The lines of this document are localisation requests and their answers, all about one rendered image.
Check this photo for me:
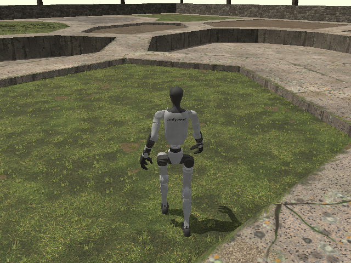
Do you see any robot left shin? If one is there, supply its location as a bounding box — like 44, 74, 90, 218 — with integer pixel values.
160, 175, 168, 207

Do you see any right robot hand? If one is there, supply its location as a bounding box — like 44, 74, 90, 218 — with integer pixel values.
190, 144, 203, 154

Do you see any left robot hand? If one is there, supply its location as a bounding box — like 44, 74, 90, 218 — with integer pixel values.
140, 155, 152, 170

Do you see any right robot foot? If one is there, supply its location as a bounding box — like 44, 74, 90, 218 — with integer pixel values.
181, 221, 190, 237

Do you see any right robot upper arm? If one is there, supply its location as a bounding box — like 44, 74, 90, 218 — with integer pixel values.
188, 110, 201, 139

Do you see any robot right forearm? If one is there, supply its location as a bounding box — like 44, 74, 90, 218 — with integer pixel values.
195, 131, 203, 148

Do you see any left robot upper arm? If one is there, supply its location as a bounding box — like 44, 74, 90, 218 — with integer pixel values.
150, 110, 165, 141

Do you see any robot left forearm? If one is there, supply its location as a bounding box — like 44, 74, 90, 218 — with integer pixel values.
142, 133, 155, 158

